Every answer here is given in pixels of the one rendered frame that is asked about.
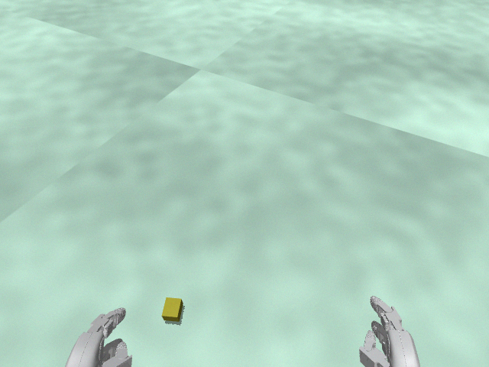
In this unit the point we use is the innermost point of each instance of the small box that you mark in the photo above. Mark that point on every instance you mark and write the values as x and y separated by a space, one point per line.
172 309

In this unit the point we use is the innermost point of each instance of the left robot hand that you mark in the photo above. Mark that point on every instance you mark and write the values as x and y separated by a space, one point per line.
89 349

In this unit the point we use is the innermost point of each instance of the right robot hand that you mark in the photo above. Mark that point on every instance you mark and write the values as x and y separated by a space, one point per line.
397 344

